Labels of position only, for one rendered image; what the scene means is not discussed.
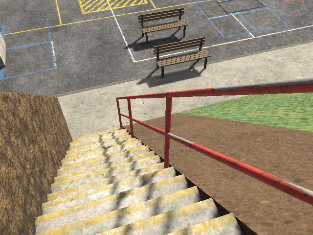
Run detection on stairs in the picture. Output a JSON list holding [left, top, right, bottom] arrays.
[[35, 127, 244, 235]]

